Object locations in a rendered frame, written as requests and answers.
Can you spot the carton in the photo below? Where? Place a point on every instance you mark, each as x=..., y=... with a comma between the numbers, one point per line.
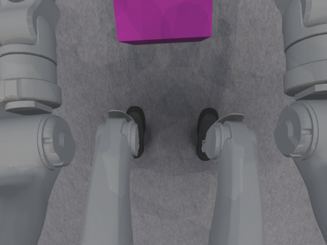
x=162, y=21

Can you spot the robot left foot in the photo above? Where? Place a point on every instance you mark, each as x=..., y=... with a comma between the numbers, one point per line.
x=138, y=116

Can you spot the robot left shin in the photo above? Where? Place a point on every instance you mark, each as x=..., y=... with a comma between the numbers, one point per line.
x=113, y=114

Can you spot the left robot forearm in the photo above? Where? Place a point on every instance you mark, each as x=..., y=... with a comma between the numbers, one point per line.
x=28, y=58

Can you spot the left robot upper arm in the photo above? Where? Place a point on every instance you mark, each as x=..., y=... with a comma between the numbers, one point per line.
x=33, y=149

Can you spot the right robot forearm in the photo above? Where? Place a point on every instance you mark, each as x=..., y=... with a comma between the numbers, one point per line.
x=304, y=27

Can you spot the right robot upper arm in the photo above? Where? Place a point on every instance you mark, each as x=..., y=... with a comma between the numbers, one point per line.
x=301, y=133

